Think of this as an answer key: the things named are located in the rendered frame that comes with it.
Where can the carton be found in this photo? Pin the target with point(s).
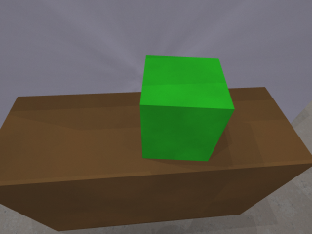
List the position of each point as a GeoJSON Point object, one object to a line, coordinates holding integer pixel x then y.
{"type": "Point", "coordinates": [185, 106]}

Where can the pedestal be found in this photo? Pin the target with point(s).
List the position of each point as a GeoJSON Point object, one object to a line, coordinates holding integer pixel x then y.
{"type": "Point", "coordinates": [75, 162]}

